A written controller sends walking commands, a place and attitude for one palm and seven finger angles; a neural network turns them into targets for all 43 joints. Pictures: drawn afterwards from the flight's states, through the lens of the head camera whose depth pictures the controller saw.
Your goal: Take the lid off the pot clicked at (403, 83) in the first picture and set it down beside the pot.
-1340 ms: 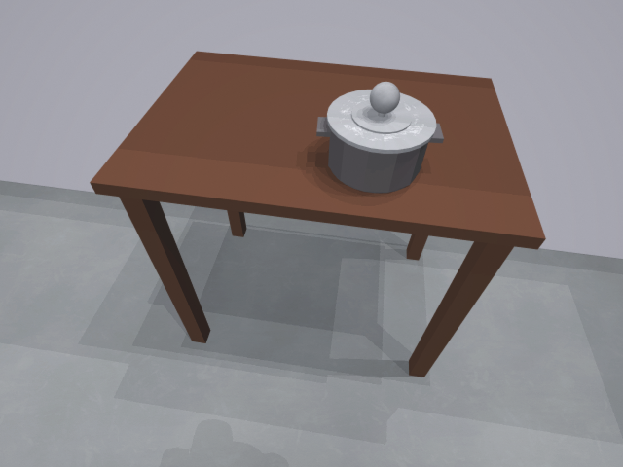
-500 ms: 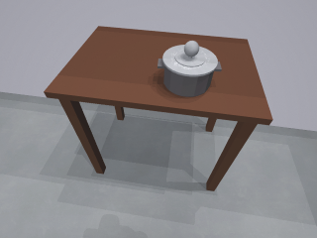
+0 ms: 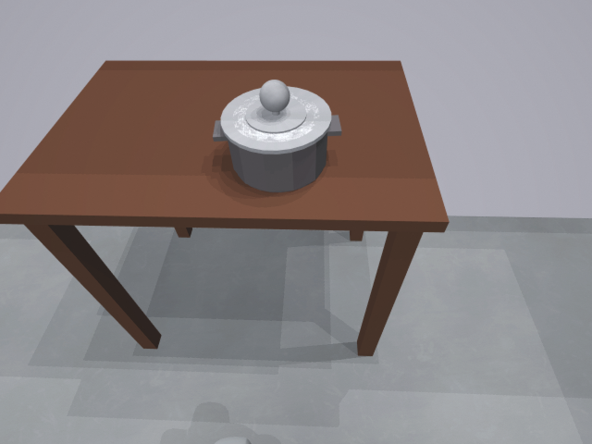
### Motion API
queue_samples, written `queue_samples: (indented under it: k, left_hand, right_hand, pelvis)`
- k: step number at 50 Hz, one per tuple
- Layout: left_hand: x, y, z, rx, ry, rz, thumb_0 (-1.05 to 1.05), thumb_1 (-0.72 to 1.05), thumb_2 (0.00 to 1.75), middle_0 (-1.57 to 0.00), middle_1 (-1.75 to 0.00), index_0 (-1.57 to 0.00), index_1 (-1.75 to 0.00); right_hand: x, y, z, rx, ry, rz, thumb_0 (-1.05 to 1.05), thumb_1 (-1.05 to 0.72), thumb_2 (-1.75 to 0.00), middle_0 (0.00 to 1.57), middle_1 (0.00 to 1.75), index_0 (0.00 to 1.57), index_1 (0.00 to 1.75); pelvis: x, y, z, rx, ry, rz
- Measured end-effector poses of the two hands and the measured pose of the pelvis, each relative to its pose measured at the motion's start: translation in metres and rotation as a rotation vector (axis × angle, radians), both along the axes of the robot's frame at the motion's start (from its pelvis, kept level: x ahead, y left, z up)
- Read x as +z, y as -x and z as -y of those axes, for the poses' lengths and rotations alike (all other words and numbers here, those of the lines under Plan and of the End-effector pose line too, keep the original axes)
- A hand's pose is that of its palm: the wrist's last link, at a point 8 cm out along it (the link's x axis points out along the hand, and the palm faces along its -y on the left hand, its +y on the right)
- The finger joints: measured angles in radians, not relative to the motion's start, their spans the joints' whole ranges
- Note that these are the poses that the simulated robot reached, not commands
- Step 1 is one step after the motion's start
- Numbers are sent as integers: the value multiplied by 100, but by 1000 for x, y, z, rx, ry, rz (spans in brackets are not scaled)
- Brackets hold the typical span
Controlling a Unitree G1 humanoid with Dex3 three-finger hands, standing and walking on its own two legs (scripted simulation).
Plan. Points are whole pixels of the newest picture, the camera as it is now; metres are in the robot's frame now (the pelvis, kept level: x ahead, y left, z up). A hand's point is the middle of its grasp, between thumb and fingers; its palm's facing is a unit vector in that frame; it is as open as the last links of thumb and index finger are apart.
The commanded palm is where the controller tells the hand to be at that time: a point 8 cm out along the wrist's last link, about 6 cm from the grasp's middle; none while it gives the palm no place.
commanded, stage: take the last steps up to it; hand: left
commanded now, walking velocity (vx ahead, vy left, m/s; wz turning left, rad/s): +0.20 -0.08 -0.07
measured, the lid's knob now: (274, 96) +0.64 +0.08 +0.13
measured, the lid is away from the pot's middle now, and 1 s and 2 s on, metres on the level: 0.00 0.00 0.00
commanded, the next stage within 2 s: come to a stop and stand still in 0.14 s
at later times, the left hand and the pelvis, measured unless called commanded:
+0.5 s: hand (218, 441) +0.16 +0.15 -0.18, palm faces +0.02 -0.98 -0.19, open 7.4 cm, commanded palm none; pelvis +0.13 -0.02 +0.00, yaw -3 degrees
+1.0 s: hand out of the picture +0.12 +0.14 -0.16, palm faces +0.05 -0.96 -0.29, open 7.4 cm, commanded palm none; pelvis +0.10 -0.06 +0.01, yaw -1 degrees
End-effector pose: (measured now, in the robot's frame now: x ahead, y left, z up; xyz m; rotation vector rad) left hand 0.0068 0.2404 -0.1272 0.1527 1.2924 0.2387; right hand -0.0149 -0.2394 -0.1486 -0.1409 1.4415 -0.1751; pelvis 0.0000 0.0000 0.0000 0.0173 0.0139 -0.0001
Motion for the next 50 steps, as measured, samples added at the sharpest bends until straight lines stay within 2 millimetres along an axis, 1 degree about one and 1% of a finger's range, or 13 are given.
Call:
queue_samples:
  k: [5,10,16,19,21,23,27,30,32,36,41,46,50]
  left_hand:
    - [0,-6,32,-16,52,-87,0,91,90,-19,-30,-19,-30]
    - [-7,-20,55,-11,101,-137,1,91,90,-20,-30,-20,-30]
    - [-24,-48,63,13,131,-182,1,91,90,-20,-30,-20,-30]
    - [-34,-71,60,2,130,-195,1,91,90,-20,-30,-20,-30]
    - [-34,-93,57,-25,114,-179,1,91,90,-20,-30,-20,-30]
    - [-31,-118,52,-40,89,-139,1,91,90,-20,-30,-20,-30]
    - [-20,-166,41,-52,35,-18,1,91,90,-20,-30,-20,-30]
    - [-11,-187,37,-54,-8,63,1,91,90,-19,-30,-20,-30]
    - [-5,-193,39,-60,-36,99,0,91,90,-19,-30,-19,-30]
    - [-4,-183,48,-91,-94,125,0,91,90,-19,-30,-19,-30]
    - [7,-149,63,-86,-83,41,0,91,90,-19,-30,-20,-30]
    - [11,-125,64,-62,-64,0,1,91,90,-20,-30,-20,-30]
    - [5,-107,55,-38,-42,-18,1,91,90,-20,-30,-20,-30]
  right_hand:
    - [15,-71,16,-11,17,139,1,-91,-90,19,30,20,30]
    - [20,-143,12,9,4,238,1,-91,-90,19,30,20,30]
    - [17,-222,-8,52,-14,317,1,-91,-90,19,30,20,30]
    - [15,-244,-16,36,-10,350,0,-91,-90,19,30,20,30]
    - [16,-245,-18,15,-13,349,0,-91,-90,20,30,20,30]
    - [16,-238,-16,-4,-10,327,0,-91,-90,20,30,20,30]
    - [16,-228,9,4,26,277,-3,-94,-90,20,30,20,30]
    - [13,-218,31,27,36,233,-2,-94,-90,20,30,20,30]
    - [10,-212,47,35,38,218,-2,-93,-90,20,30,20,30]
    - [-4,-203,81,16,31,225,-1,-92,-90,20,30,20,30]
    - [2,-186,103,1,43,197,0,-92,-90,20,30,20,30]
    - [15,-169,104,11,50,160,1,-91,-90,19,30,20,30]
    - [22,-167,91,38,58,147,1,-91,-90,19,30,20,30]
  pelvis:
    - [8,-31,12,-19,3,-5]
    - [7,-64,18,-33,16,1]
    - [-3,-111,18,-45,27,25]
    - [-10,-131,17,-63,24,42]
    - [-8,-135,19,-75,6,53]
    - [-5,-136,21,-70,5,53]
    - [-2,-128,29,-51,6,43]
    - [-3,-122,41,-37,12,36]
    - [-4,-118,51,-30,17,34]
    - [-16,-111,73,-37,-5,32]
    - [-5,-107,77,-33,-8,31]
    - [4,-106,75,-26,-28,23]
    - [6,-102,64,-18,-29,18]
